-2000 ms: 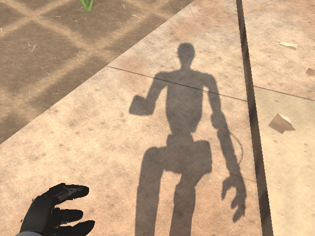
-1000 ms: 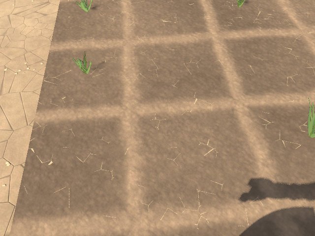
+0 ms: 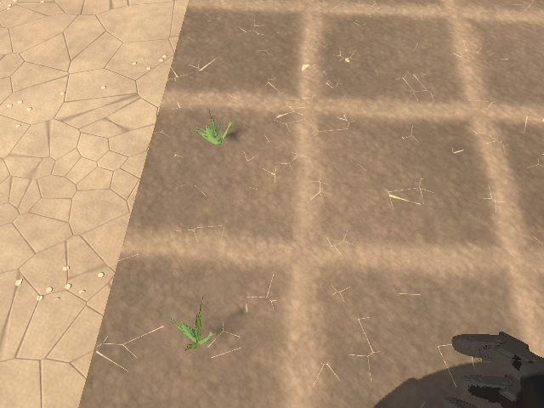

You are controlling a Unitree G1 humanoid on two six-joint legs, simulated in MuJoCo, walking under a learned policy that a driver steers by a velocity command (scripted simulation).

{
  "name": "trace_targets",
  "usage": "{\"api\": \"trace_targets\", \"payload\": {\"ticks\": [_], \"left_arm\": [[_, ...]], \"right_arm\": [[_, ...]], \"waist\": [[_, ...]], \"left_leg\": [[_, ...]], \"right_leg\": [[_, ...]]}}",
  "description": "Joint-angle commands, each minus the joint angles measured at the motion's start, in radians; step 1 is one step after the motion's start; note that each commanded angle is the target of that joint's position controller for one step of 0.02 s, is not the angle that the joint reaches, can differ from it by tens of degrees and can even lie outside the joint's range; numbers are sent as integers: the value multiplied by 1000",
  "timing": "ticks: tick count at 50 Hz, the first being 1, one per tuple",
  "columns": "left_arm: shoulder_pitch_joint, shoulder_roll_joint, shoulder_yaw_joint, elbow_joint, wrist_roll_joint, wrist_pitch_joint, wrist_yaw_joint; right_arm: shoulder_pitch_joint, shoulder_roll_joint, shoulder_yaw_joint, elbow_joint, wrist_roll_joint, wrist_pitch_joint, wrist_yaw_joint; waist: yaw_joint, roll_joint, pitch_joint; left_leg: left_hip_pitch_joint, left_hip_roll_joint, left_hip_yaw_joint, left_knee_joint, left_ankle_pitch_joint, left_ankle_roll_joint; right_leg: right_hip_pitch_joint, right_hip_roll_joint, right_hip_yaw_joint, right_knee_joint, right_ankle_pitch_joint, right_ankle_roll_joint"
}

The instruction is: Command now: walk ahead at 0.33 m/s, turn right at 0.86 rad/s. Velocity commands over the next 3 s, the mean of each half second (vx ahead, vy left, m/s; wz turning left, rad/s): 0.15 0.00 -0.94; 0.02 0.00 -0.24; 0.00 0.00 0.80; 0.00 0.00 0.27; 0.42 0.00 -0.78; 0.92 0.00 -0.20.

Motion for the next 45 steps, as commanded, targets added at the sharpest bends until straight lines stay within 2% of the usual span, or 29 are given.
{"api": "trace_targets", "payload": {"ticks": [1,2,4,6,7,8,9,10,11,12,14,15,17,20,25,28,29,30,31,32,33,34,35,37,40,41,42,44,45], "left_arm": [[-106,186,59,-101,-14,16,42],[-78,187,63,-91,-21,34,51],[-61,161,62,-92,-26,59,65],[-108,123,59,-120,-17,68,71],[-152,95,51,-143,-11,68,68],[-134,21,26,-169,11,70,60],[32,-25,7,-174,27,59,45],[144,84,19,-177,3,55,11],[49,167,45,-146,-10,70,11],[-56,195,56,-162,-10,86,17],[-116,155,48,-197,-4,109,30],[-133,118,37,-210,-1,109,31],[-138,69,22,-224,0,99,31],[-150,83,24,-222,0,98,24],[-189,111,41,-225,-1,115,4],[-144,105,58,-204,6,122,-2],[-85,132,73,-184,11,119,6],[-38,261,102,-196,19,111,25],[-71,294,99,-228,57,89,22],[-91,246,85,-226,66,70,18],[-148,208,73,-221,53,58,22],[-199,161,58,-227,33,57,27],[-236,141,48,-230,26,58,32],[-251,98,26,-223,36,57,40],[-253,10,-6,-185,47,47,42],[-233,24,-2,-169,54,46,41],[-217,66,12,-158,56,49,41],[-195,134,36,-145,49,61,44],[-193,140,41,-142,42,67,48]], "right_arm": [[63,-67,-25,-43,6,14,-15],[44,-75,-30,-50,21,21,-14],[1,-100,-44,-66,37,27,-11],[14,-127,-62,-60,33,21,-8],[108,-135,-72,-28,21,13,-10],[220,-152,-76,-3,-2,15,-21],[218,-155,-66,-33,-32,32,-21],[171,-191,-89,-18,-7,46,-23],[98,-113,-82,-60,-4,55,-35],[77,-76,-68,-64,2,70,-43],[25,-105,-72,-54,2,90,-46],[37,-117,-81,-38,-4,92,-47],[69,-136,-94,-6,-8,94,-43],[55,-160,-112,13,1,97,-37],[37,-200,-137,45,20,102,-21],[62,-178,-139,70,41,103,-14],[115,-140,-130,95,41,109,-10],[146,-93,-116,73,7,116,-2],[38,-110,-118,17,0,110,-12],[-9,-144,-127,16,21,110,-19],[15,-144,-130,33,31,114,-27],[48,-143,-132,61,22,121,-36],[73,-145,-133,72,12,127,-38],[118,-128,-127,91,19,129,-29],[124,-42,-85,112,31,134,-6],[102,-38,-79,103,33,136,2],[83,-70,-85,85,39,139,8],[69,-132,-101,57,51,142,14],[73,-136,-103,51,54,142,17]], "waist": [[-76,-10,-152],[-59,-38,-195],[-38,-85,-213],[-64,-123,-200],[-113,-116,-243],[-128,-1,-370],[-46,209,-472],[16,323,-557],[-40,168,-441],[-64,70,-326],[-41,45,-185],[-44,55,-156],[-47,97,-190],[-46,111,-246],[-53,161,-209],[-32,131,-204],[-22,45,-184],[-48,-290,-156],[0,-311,-205],[12,-199,-201],[-29,-162,-178],[-52,-124,-186],[-70,-140,-195],[-90,-134,-231],[-74,-128,-229],[-54,-149,-215],[-36,-167,-192],[-15,-171,-146],[-13,-161,-132]], "left_leg": [[294,-141,151,-351,208,-43],[327,-167,144,-424,289,-50],[355,-180,103,-544,375,-51],[388,-143,50,-652,459,-29],[507,-90,38,-733,586,0],[758,126,-127,-663,795,95],[949,370,-404,-563,1211,263],[943,537,-628,-591,847,405],[827,416,-488,-627,580,378],[703,322,-321,-647,421,311],[470,227,-165,-708,368,260],[407,197,-97,-732,423,257],[436,216,-36,-744,547,286],[457,258,33,-752,511,297],[407,273,166,-751,307,245],[384,257,235,-632,190,163],[286,207,283,-503,101,99],[-15,69,385,-142,-237,-15],[-144,-19,204,65,-336,-28],[-136,1,142,139,-262,-7],[-129,16,131,130,-168,8],[-104,28,128,119,-106,3],[-50,21,142,134,-61,-9],[36,8,159,141,-9,-23],[175,50,156,-148,40,-19],[220,48,165,-206,25,-15],[232,35,182,-226,-10,-11],[197,17,209,-237,-73,3],[178,18,212,-249,-91,12]], "right_leg": [[-188,-127,168,-32,681,-39],[-160,-118,190,2,603,4],[-107,-109,260,54,411,61],[-54,-99,310,155,265,93],[-52,-66,279,299,222,122],[-164,-24,195,568,-165,161],[-342,41,146,785,-639,192],[-419,-93,122,985,-551,210],[-450,-156,82,1033,-442,238],[-473,-178,43,1028,-346,251],[-424,-224,8,930,-276,251],[-388,-228,-25,878,-264,244],[-375,-246,-50,794,-255,240],[-311,-293,-50,673,-181,225],[-152,-282,-125,427,-132,177],[-3,-223,-169,184,-72,118],[109,-220,-107,72,0,74],[266,-493,280,-7,340,-48],[182,-604,456,-59,368,-210],[143,-560,374,-79,279,-183],[111,-507,292,-65,235,-121],[101,-466,235,-47,227,-73],[60,-444,190,-34,292,-63],[42,-416,120,-24,361,-61],[42,-391,26,-15,276,-34],[29,-406,26,-20,242,-45],[24,-430,43,-22,217,-64],[47,-482,92,-19,216,-93],[66,-504,109,-9,238,-97]]}}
